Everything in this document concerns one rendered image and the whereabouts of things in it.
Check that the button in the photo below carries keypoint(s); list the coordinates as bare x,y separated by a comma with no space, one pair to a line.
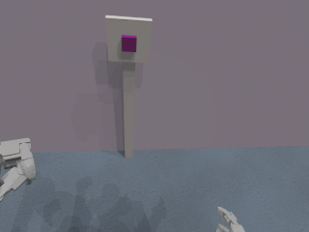
129,43

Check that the left robot hand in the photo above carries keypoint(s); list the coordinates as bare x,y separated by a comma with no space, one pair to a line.
15,154

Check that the right robot hand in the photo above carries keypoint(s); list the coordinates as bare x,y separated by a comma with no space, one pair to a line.
230,220

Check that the panel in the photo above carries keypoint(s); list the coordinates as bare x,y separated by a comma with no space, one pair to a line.
141,27

